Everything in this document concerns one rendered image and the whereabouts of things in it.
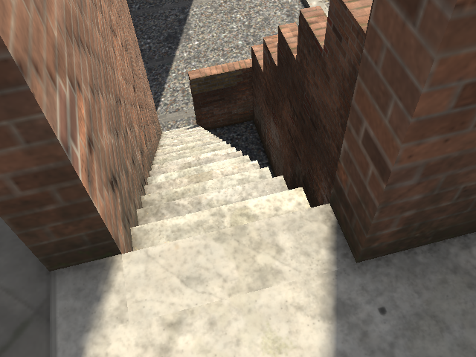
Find stairs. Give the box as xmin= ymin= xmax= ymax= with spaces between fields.
xmin=130 ymin=124 xmax=311 ymax=251

